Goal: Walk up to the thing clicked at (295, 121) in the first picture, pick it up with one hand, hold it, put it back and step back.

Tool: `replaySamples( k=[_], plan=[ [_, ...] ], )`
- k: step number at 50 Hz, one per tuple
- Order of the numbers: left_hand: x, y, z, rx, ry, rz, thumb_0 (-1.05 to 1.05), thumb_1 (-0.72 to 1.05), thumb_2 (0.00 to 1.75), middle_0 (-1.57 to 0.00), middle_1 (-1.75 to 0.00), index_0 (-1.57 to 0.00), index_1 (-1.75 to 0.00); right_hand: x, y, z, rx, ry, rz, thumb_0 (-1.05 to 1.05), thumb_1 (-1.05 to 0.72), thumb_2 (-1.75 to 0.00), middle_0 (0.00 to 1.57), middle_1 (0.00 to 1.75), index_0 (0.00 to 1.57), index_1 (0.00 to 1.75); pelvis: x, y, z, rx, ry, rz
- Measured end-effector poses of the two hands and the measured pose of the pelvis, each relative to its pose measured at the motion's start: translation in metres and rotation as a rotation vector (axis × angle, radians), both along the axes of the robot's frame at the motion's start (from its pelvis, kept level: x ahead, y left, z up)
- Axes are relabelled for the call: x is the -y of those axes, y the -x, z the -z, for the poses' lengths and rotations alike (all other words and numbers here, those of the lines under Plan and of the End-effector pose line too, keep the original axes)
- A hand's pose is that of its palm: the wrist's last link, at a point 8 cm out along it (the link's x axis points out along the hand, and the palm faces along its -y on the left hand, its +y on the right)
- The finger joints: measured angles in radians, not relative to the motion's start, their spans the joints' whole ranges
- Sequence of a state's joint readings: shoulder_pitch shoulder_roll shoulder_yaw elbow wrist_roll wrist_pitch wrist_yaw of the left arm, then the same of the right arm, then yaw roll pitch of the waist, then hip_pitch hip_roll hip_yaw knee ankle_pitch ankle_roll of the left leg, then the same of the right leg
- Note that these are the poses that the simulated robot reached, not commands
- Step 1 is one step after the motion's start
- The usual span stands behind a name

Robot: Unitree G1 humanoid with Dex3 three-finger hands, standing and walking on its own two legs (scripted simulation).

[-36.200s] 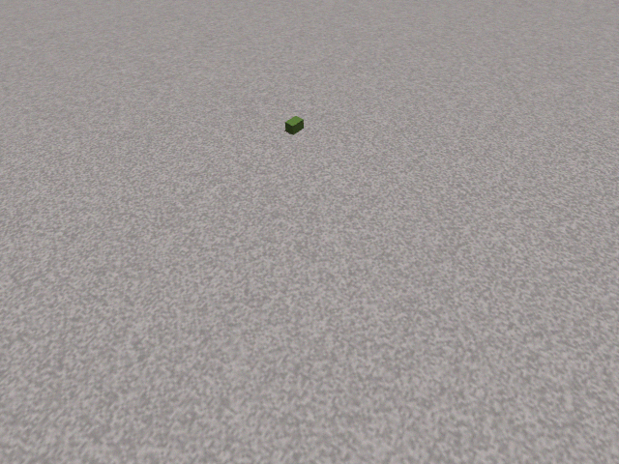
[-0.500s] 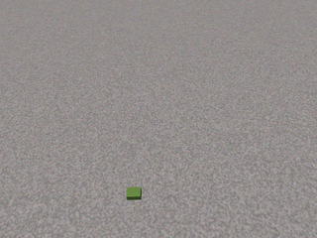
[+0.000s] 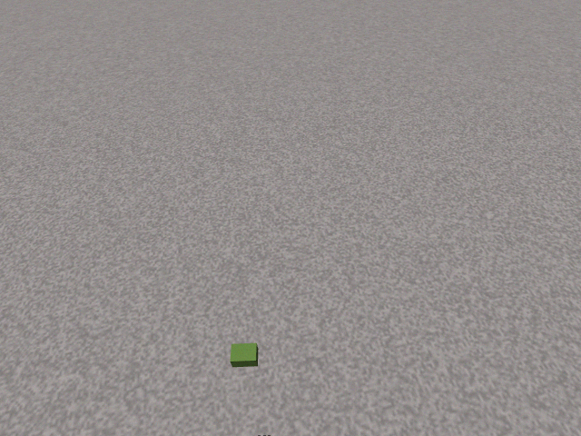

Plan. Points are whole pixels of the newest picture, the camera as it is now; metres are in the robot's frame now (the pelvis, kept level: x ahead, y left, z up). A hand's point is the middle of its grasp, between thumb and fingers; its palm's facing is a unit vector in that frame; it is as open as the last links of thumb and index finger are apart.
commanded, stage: stand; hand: left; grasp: from above
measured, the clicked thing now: (244, 355) +0.50 +0.19 -0.76
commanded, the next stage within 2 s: step back in 0.22 s
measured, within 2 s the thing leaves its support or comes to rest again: neither
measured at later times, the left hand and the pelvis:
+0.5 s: hand out of the picture +0.08 +0.30 -0.17, palm faces -0.03 -0.92 -0.39, open 7.4 cm; pelvis -0.04 +0.03 -0.02, yaw +0 degrees
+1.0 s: hand out of the picture -0.02 +0.33 -0.18, palm faces -0.10 -0.91 -0.40, open 7.4 cm; pelvis -0.13 +0.07 -0.03, yaw -5 degrees
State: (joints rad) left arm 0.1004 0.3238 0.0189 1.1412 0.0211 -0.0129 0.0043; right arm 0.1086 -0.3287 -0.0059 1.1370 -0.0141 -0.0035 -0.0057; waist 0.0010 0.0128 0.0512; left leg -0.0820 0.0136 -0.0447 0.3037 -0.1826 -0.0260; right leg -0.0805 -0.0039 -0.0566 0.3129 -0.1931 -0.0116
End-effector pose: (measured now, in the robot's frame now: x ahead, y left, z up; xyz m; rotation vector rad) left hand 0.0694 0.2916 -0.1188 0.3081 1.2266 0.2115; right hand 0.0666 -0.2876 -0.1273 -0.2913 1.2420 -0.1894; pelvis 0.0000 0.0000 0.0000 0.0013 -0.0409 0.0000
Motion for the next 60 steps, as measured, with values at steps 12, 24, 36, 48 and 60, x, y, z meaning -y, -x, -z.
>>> replaySamples(
  k=[12,24,36,48,60],
  plan=[
    [0.002,0.000,0.000,-0.005,0.004,-0.004,0.01,0.91,0.90,-0.20,-0.30,-0.20,-0.30,0.006,0.004,0.000,-0.011,0.004,0.005,0.01,-0.91,-0.90,0.20,0.30,0.21,0.30,0.002,-0.001,0.000,-0.004,-0.001,0.003],
    [-0.043,-0.004,0.009,0.038,-0.047,0.041,0.01,0.90,0.90,-0.20,-0.30,-0.21,-0.30,0.005,0.028,-0.002,-0.014,0.073,0.016,0.01,-0.91,-0.90,0.20,0.30,0.20,0.30,-0.027,0.040,0.014,-0.019,-0.004,-0.002],
    [-0.078,0.004,0.024,0.076,0.007,0.053,0.01,0.91,0.90,-0.20,-0.30,-0.20,-0.30,-0.050,0.097,-0.015,-0.097,0.116,0.012,0.01,-0.91,-0.90,0.20,0.30,0.21,0.30,-0.070,0.078,0.013,-0.037,0.029,-0.004],
    [-0.085,0.077,0.020,0.003,-0.047,0.104,0.01,0.91,0.90,-0.20,-0.30,-0.20,-0.30,-0.058,0.106,0.005,0.085,0.064,0.036,0.01,-0.91,-0.90,0.20,0.30,0.21,0.30,-0.075,0.123,0.024,-0.002,-0.004,0.071],
    [-0.079,0.139,-0.008,0.081,-0.064,0.080,0.01,0.90,0.90,-0.20,-0.30,-0.21,-0.30,-0.044,0.162,0.001,0.070,0.048,0.022,0.01,-0.91,-0.90,0.20,0.30,0.21,0.30,-0.069,0.178,0.014,-0.010,-0.028,0.059]
  ],
)
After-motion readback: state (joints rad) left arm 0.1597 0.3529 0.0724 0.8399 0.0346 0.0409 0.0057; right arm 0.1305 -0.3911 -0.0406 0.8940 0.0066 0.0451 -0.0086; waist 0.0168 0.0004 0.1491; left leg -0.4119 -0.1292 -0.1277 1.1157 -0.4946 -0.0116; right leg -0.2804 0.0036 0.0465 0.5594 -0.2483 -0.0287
